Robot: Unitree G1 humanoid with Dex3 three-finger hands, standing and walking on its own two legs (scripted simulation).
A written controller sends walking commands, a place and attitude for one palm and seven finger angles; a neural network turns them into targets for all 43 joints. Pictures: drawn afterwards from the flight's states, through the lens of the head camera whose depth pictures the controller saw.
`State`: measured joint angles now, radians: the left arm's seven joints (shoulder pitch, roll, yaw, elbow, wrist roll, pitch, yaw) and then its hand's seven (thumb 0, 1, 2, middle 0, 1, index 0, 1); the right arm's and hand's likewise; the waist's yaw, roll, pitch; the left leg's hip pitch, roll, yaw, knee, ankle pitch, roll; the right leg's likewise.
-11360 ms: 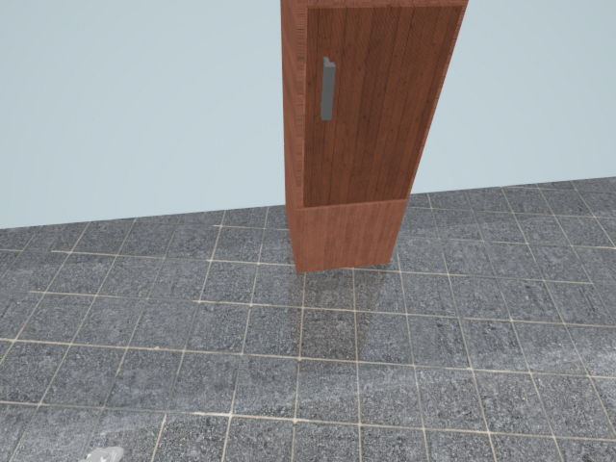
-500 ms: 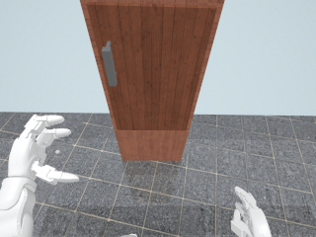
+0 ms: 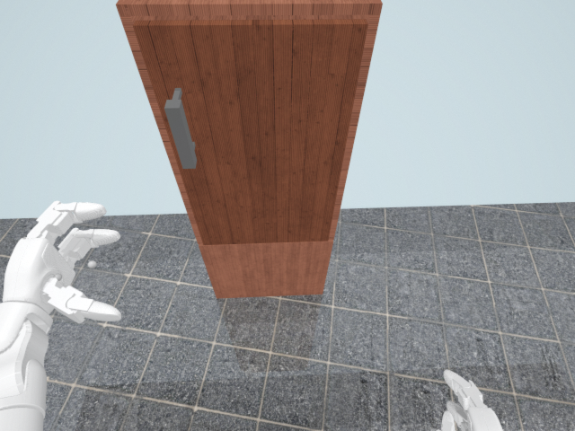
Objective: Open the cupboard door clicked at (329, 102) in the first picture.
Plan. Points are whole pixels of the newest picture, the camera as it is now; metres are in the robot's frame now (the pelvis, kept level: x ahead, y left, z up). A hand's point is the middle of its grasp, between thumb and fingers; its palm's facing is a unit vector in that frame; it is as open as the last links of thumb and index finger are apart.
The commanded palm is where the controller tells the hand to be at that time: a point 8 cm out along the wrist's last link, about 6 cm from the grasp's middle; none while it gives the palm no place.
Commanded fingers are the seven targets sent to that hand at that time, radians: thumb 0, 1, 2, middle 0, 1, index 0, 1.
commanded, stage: raise the hand with hooked fingers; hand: left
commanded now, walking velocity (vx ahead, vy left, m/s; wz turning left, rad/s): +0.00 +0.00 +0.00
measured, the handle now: (183, 129) +0.59 +0.23 +0.07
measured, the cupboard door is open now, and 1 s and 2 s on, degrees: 0 0 0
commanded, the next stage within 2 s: move the hooked fingers beside the handle in 0.28 s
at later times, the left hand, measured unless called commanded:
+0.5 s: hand (88, 266) +0.29 +0.27 +0.09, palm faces +0.14 -0.99 -0.02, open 14.0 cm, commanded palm +0.27 +0.32 +0.09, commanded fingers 0.00 -0.50 0.30 -0.30 -1.20 -0.30 -1.20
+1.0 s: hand (116, 213) +0.38 +0.27 +0.08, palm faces +0.12 -0.99 -0.01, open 14.0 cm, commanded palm +0.35 +0.32 +0.08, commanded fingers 0.00 -0.50 0.30 -0.30 -1.20 -0.30 -1.20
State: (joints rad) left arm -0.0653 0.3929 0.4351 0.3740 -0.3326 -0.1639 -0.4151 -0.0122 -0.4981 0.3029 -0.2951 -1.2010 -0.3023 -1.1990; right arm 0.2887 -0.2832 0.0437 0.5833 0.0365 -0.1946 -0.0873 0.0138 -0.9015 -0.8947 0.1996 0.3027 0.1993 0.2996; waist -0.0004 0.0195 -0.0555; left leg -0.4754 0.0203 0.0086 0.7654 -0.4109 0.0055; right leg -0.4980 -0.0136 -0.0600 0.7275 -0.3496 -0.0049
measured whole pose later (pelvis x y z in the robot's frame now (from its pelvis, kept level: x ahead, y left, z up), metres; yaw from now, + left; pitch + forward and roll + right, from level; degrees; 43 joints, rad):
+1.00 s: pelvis -0.01 +0.00 -0.01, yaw -1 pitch +10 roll -1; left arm -0.46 0.49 0.47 0.80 -0.23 -0.26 -0.38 -0.01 -0.50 0.30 -0.30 -1.20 -0.30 -1.20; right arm 0.35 -0.28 0.04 0.62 0.03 -0.12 -0.08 0.01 -0.90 -0.89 0.20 0.30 0.20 0.30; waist -0.05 0.00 -0.05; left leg -0.58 0.03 0.01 0.81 -0.41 0.01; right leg -0.61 0.00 -0.05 0.76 -0.34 -0.01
